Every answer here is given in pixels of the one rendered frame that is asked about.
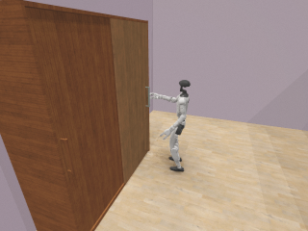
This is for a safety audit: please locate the left robot forearm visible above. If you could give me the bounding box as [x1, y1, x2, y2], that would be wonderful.
[169, 115, 185, 132]

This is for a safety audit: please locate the robot left shin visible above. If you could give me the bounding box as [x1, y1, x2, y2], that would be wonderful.
[169, 148, 181, 168]

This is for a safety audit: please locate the robot left upper arm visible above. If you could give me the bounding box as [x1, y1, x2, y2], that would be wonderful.
[178, 97, 187, 119]

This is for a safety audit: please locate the humanoid robot torso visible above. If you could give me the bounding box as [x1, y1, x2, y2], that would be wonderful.
[176, 95, 190, 129]

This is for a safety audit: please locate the wardrobe door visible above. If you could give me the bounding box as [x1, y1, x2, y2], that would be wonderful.
[25, 7, 124, 231]
[110, 18, 149, 184]

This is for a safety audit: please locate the robot right upper arm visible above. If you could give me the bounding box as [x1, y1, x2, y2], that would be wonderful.
[170, 92, 182, 103]

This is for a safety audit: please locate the right robot forearm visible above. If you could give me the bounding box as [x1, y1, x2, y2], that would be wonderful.
[158, 94, 172, 102]

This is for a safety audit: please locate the robot right hand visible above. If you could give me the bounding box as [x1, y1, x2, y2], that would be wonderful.
[149, 92, 159, 100]

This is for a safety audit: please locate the robot left hand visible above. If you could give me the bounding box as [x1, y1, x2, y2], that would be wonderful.
[160, 128, 171, 140]

